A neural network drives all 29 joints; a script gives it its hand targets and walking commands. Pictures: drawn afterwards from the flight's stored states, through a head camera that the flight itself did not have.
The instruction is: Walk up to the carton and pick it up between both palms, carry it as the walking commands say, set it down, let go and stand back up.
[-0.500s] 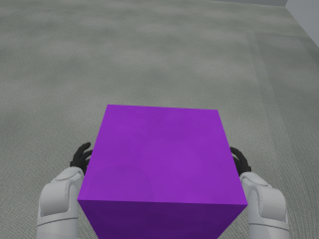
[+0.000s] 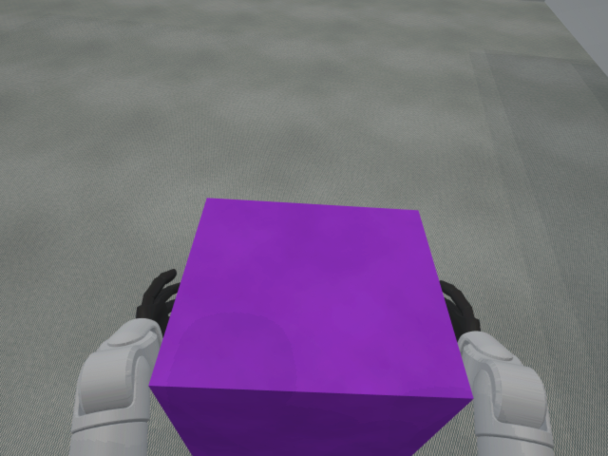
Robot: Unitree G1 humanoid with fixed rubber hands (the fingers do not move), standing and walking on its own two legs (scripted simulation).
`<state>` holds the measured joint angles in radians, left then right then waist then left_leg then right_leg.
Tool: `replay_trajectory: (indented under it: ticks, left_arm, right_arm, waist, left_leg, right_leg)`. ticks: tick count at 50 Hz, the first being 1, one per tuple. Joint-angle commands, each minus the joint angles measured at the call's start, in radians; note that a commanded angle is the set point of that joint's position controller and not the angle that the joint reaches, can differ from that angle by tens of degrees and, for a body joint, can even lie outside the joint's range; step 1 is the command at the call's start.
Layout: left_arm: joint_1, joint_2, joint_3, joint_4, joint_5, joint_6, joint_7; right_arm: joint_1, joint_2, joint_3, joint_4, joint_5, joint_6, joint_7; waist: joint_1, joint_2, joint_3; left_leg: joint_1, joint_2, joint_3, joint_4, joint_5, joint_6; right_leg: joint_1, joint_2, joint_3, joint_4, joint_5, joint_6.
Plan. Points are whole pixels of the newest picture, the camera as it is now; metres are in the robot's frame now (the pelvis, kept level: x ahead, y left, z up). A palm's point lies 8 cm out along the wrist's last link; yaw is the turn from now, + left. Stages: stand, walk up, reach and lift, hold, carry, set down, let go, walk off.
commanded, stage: carry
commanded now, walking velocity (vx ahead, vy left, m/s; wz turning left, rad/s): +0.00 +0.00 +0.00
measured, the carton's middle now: (305, 339) +0.28 +0.01 -0.01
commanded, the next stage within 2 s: none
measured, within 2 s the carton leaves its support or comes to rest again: neither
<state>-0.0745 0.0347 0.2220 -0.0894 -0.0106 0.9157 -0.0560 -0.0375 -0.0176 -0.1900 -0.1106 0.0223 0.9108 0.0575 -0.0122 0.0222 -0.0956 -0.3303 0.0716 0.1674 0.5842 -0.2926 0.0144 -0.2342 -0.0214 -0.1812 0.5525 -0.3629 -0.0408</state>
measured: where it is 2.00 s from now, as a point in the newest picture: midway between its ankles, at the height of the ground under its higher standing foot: outside the picture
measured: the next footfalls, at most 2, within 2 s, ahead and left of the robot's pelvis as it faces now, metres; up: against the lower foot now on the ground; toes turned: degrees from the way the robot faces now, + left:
none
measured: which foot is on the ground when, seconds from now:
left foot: down 0.00-1.00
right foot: down 0.00-1.00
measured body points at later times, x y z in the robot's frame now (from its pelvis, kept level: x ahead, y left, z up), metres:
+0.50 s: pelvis -0.01 +0.00 +0.00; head -0.02 +0.00 +0.45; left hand +0.27 +0.20 +0.05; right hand +0.26 -0.19 +0.04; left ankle +0.01 +0.11 -0.73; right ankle -0.04 -0.08 -0.73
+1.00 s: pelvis -0.02 +0.01 +0.00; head -0.03 +0.01 +0.45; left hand +0.26 +0.21 +0.04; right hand +0.25 -0.19 +0.04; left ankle +0.01 +0.11 -0.73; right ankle -0.04 -0.08 -0.73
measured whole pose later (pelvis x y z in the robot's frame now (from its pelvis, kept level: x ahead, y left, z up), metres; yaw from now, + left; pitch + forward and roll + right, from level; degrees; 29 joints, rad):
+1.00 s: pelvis -0.02 +0.01 +0.00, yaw +0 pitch +2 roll -1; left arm -0.09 0.04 0.22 -0.06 0.00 0.87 -0.06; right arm -0.06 -0.01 -0.21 -0.06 0.02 0.87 0.06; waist -0.01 0.00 -0.09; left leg -0.33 0.07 0.17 0.56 -0.26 0.03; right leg -0.24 -0.02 -0.18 0.53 -0.32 -0.04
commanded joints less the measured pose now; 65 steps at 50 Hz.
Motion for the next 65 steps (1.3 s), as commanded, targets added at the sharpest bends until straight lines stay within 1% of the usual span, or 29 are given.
replay_trajectory:
  ticks: [1,3,4,5,6,9,11,13,14,15,16,20,21,25,30,32,33,34,41,45,48,49,50,57,59,60,61,62,65]
  left_arm:
    - [-0.473,-0.642,-0.609,-0.209,-0.132,-0.042,-0.104]
    - [-0.498,-0.652,-0.65,-0.3,-0.156,-0.04,-0.099]
    - [-0.441,-0.64,-0.591,-0.14,-0.101,-0.033,-0.105]
    - [-0.481,-0.63,-0.639,-0.227,-0.139,-0.032,-0.101]
    - [-0.438,-0.61,-0.58,-0.129,-0.086,-0.042,-0.105]
    - [-0.497,-0.659,-0.628,-0.226,-0.125,-0.051,-0.099]
    - [-0.494,-0.635,-0.638,-0.235,-0.118,-0.055,-0.096]
    - [-0.452,-0.632,-0.592,-0.154,-0.091,-0.066,-0.095]
    - [-0.515,-0.661,-0.676,-0.293,-0.164,-0.049,-0.094]
    - [-0.446,-0.627,-0.618,-0.195,-0.109,-0.057,-0.096]
    - [-0.515,-0.636,-0.63,-0.246,-0.135,-0.058,-0.095]
    - [-0.45,-0.624,-0.612,-0.17,-0.119,-0.057,-0.102]
    - [-0.47,-0.646,-0.664,-0.268,-0.164,-0.043,-0.1]
    - [-0.423,-0.624,-0.581,-0.134,-0.098,-0.058,-0.107]
    - [-0.474,-0.64,-0.603,-0.165,-0.119,-0.064,-0.105]
    - [-0.508,-0.63,-0.635,-0.258,-0.139,-0.083,-0.103]
    - [-0.484,-0.64,-0.597,-0.157,-0.105,-0.074,-0.104]
    - [-0.493,-0.626,-0.597,-0.18,-0.102,-0.084,-0.099]
    - [-0.485,-0.646,-0.614,-0.205,-0.121,-0.077,-0.098]
    - [-0.466,-0.617,-0.605,-0.171,-0.102,-0.082,-0.097]
    - [-0.435,-0.632,-0.603,-0.172,-0.102,-0.08,-0.098]
    - [-0.513,-0.661,-0.666,-0.299,-0.161,-0.076,-0.098]
    - [-0.432,-0.629,-0.595,-0.14,-0.088,-0.077,-0.099]
    - [-0.538,-0.644,-0.63,-0.21,-0.121,-0.08,-0.099]
    - [-0.486,-0.623,-0.597,-0.12,-0.092,-0.073,-0.103]
    - [-0.564,-0.704,-0.762,-0.416,-0.241,-0.04,-0.101]
    - [-0.541,-0.727,-0.8,-0.469,-0.268,0.007,-0.104]
    - [-0.52,-0.762,-0.841,-0.52,-0.306,0.056,-0.107]
    - [-0.444,-0.732,-0.769,-0.414,-0.28,0.165,-0.124]
  right_arm:
    - [-0.459,0.661,0.588,-0.155,0.102,-0.03,0.091]
    - [-0.452,0.686,0.617,-0.22,0.128,-0.026,0.09]
    - [-0.453,0.65,0.558,-0.109,0.082,-0.025,0.091]
    - [-0.446,0.645,0.583,-0.16,0.104,-0.021,0.088]
    - [-0.445,0.647,0.538,-0.074,0.072,-0.04,0.091]
    - [-0.478,0.674,0.571,-0.173,0.101,-0.044,0.096]
    - [-0.45,0.665,0.572,-0.146,0.107,-0.045,0.098]
    - [-0.501,0.631,0.562,-0.159,0.085,-0.063,0.09]
    - [-0.501,0.665,0.612,-0.25,0.136,-0.047,0.086]
    - [-0.449,0.634,0.559,-0.155,0.087,-0.056,0.086]
    - [-0.486,0.652,0.58,-0.191,0.107,-0.054,0.086]
    - [-0.479,0.647,0.58,-0.142,0.094,-0.048,0.087]
    - [-0.471,0.661,0.619,-0.236,0.132,-0.035,0.085]
    - [-0.474,0.651,0.558,-0.124,0.088,-0.056,0.09]
    - [-0.451,0.664,0.567,-0.119,0.087,-0.056,0.086]
    - [-0.49,0.664,0.598,-0.2,0.115,-0.078,0.09]
    - [-0.507,0.66,0.57,-0.129,0.091,-0.066,0.093]
    - [-0.485,0.655,0.568,-0.13,0.091,-0.076,0.093]
    - [-0.494,0.658,0.582,-0.18,0.107,-0.068,0.09]
    - [-0.458,0.64,0.549,-0.12,0.083,-0.077,0.092]
    - [-0.463,0.65,0.571,-0.155,0.092,-0.076,0.093]
    - [-0.522,0.686,0.628,-0.255,0.143,-0.072,0.09]
    - [-0.462,0.639,0.55,-0.116,0.077,-0.073,0.093]
    - [-0.515,0.653,0.562,-0.165,0.097,-0.071,0.095]
    - [-0.499,0.628,0.545,-0.118,0.077,-0.07,0.093]
    - [-0.526,0.732,0.705,-0.359,0.212,-0.035,0.091]
    - [-0.548,0.742,0.748,-0.443,0.243,0.013,0.089]
    - [-0.512,0.775,0.787,-0.488,0.282,0.06,0.091]
    - [-0.454,0.758,0.737,-0.406,0.255,0.169,0.092]
  waist:
    - [0.002,-0.068,-0.223]
    - [0.001,-0.035,-0.246]
    - [-0.001,-0.022,-0.185]
    - [0.0,0.019,-0.193]
    - [0.004,0.021,-0.219]
    - [0.004,0.002,-0.223]
    - [0.002,0.083,-0.217]
    - [0.004,0.008,-0.249]
    - [0.001,0.051,-0.249]
    - [0.0,0.051,-0.254]
    - [0.003,0.019,-0.236]
    - [-0.001,-0.063,-0.201]
    - [-0.001,-0.048,-0.225]
    - [0.0,-0.024,-0.232]
    - [0.002,-0.032,-0.219]
    - [0.004,0.007,-0.212]
    - [0.005,-0.023,-0.165]
    - [0.004,0.022,-0.211]
    - [0.004,-0.035,-0.227]
    - [0.002,0.047,-0.222]
    - [0.005,-0.006,-0.268]
    - [0.003,-0.043,-0.261]
    - [0.003,-0.004,-0.263]
    - [0.001,0.007,-0.216]
    - [0.0,0.003,-0.203]
    - [0.003,0.029,-0.215]
    - [0.002,-0.015,-0.192]
    - [0.001,0.034,-0.229]
    - [0.003,-0.017,-0.242]
  left_leg:
    - [0.138,0.095,-0.106,-0.055,0.349,0.022]
    - [0.141,0.087,-0.102,-0.063,0.306,0.024]
    - [0.113,0.09,-0.096,-0.09,0.241,0.015]
    - [0.134,0.093,-0.101,-0.096,0.274,0.014]
    - [0.133,0.093,-0.097,-0.075,0.268,0.02]
    - [0.116,0.085,-0.099,-0.097,0.287,0.02]
    - [0.171,0.105,-0.115,-0.118,0.365,0.021]
    - [0.182,0.098,-0.105,-0.075,0.374,0.024]
    - [0.193,0.103,-0.104,-0.084,0.419,0.025]
    - [0.203,0.102,-0.094,-0.075,0.384,0.019]
    - [0.159,0.1,-0.124,-0.101,0.339,0.03]
    - [0.135,0.086,-0.081,-0.052,0.277,0.019]
    - [0.15,0.099,-0.091,-0.066,0.353,0.02]
    - [0.148,0.096,-0.093,-0.049,0.343,0.028]
    - [0.144,0.099,-0.102,-0.062,0.358,0.027]
    - [0.127,0.085,-0.084,-0.073,0.265,0.02]
    - [0.108,0.093,-0.088,-0.092,0.223,0.02]
    - [0.134,0.083,-0.087,-0.102,0.212,0.019]
    - [0.158,0.089,-0.089,-0.082,0.277,0.028]
    - [0.153,0.096,-0.096,-0.104,0.316,0.025]
    - [0.164,0.092,-0.094,-0.081,0.304,0.03]
    - [0.171,0.096,-0.094,-0.082,0.312,0.032]
    - [0.169,0.097,-0.1,-0.086,0.327,0.034]
    - [0.167,0.104,-0.115,-0.139,0.293,0.027]
    - [0.168,0.105,-0.119,-0.124,0.28,0.031]
    - [0.151,0.103,-0.11,-0.131,0.245,0.028]
    - [0.151,0.103,-0.107,-0.138,0.249,0.019]
    - [0.199,0.121,-0.12,-0.104,0.349,0.022]
    - [0.2,0.159,-0.15,-0.108,0.245,0.045]
  right_leg:
    - [0.03,-0.116,0.115,-0.114,0.416,0.008]
    - [0.043,-0.123,0.119,-0.115,0.412,0.005]
    - [0.027,-0.124,0.115,-0.131,0.341,-0.003]
    - [0.012,-0.118,0.115,-0.119,0.313,0.001]
    - [0.032,-0.128,0.124,-0.134,0.354,0.001]
    - [0.052,-0.125,0.115,-0.116,0.353,0.002]
    - [0.003,-0.106,0.11,-0.106,0.261,0.002]
    - [0.015,-0.116,0.113,-0.115,0.346,0.006]
    - [0.015,-0.116,0.111,-0.095,0.348,0.003]
    - [0.002,-0.118,0.111,-0.112,0.326,0.008]
    - [0.027,-0.113,0.114,-0.126,0.293,-0.002]
    - [0.035,-0.132,0.134,-0.13,0.499,0.012]
    - [0.044,-0.127,0.111,-0.105,0.461,0.002]
    - [0.041,-0.13,0.119,-0.118,0.445,0.003]
    - [0.038,-0.122,0.108,-0.112,0.422,0.004]
    - [0.033,-0.131,0.123,-0.122,0.406,0.007]
    - [0.009,-0.134,0.124,-0.15,0.344,0.013]
    - [0.023,-0.128,0.134,-0.14,0.312,0.004]
    - [0.027,-0.121,0.124,-0.138,0.387,0.004]
    - [0.015,-0.12,0.11,-0.127,0.318,0.002]
    - [0.047,-0.131,0.127,-0.132,0.386,0.009]
    - [0.038,-0.126,0.118,-0.127,0.39,0.006]
    - [0.033,-0.122,0.121,-0.129,0.378,0.011]
    - [-0.003,-0.114,0.109,-0.142,0.225,0.017]
    - [-0.018,-0.11,0.12,-0.15,0.239,0.006]
    - [0.005,-0.125,0.129,-0.143,0.262,0.014]
    - [-0.019,-0.12,0.13,-0.131,0.251,0.016]
    - [-0.031,-0.11,0.124,-0.093,0.298,0.021]
    - [-0.09,-0.089,0.131,-0.065,0.2,0.026]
